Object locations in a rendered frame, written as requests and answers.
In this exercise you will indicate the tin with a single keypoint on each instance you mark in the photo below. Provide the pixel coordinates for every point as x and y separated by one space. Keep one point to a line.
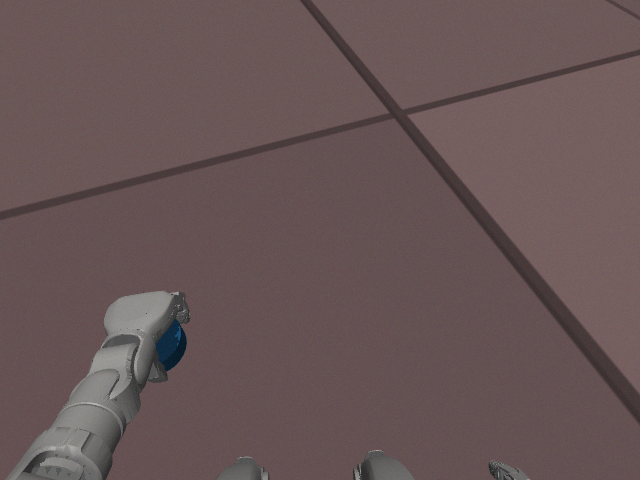
171 346

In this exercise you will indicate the right robot hand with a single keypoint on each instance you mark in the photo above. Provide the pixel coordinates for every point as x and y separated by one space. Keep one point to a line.
501 471

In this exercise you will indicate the left robot arm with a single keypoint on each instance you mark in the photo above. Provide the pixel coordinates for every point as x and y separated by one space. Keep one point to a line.
81 441

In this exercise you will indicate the left robot hand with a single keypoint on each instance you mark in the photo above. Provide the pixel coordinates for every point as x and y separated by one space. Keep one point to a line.
152 313

